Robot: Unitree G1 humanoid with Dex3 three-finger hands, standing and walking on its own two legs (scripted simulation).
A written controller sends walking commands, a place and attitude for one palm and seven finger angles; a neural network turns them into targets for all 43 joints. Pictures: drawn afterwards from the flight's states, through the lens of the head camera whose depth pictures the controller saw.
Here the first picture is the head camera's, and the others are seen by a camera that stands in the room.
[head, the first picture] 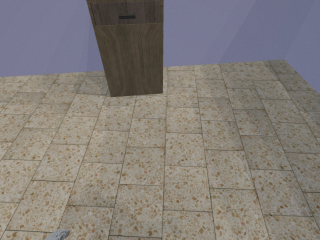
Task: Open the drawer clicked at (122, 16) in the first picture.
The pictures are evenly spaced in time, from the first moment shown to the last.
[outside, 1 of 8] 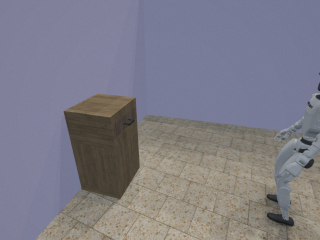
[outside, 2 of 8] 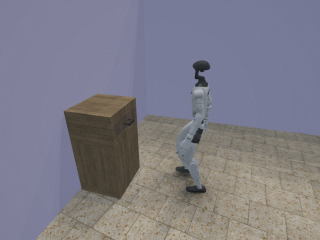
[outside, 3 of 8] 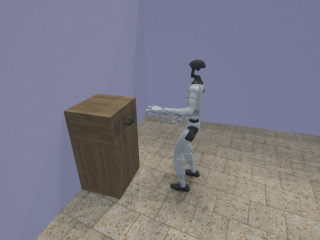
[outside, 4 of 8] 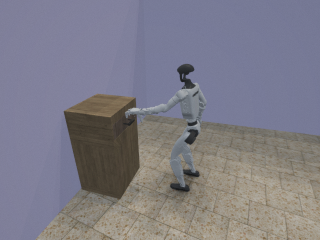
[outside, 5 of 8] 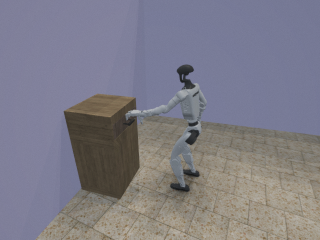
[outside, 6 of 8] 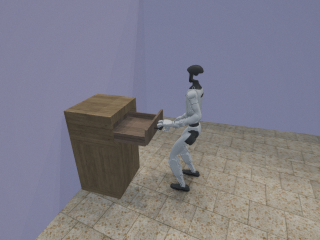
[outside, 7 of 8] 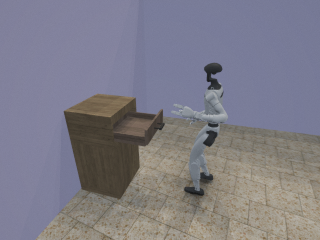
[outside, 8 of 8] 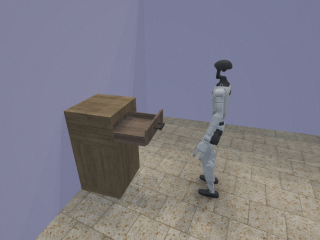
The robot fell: no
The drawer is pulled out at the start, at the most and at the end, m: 0.00 0.30 0.30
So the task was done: yes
